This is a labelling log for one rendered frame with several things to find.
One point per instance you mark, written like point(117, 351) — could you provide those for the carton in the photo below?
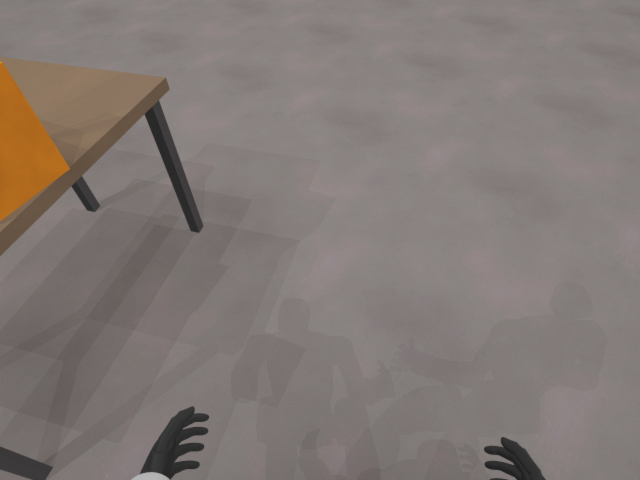
point(29, 160)

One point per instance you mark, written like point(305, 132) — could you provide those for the robot left hand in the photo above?
point(166, 450)

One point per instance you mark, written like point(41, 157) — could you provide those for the table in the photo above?
point(85, 111)

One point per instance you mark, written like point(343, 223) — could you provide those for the robot right hand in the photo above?
point(524, 467)

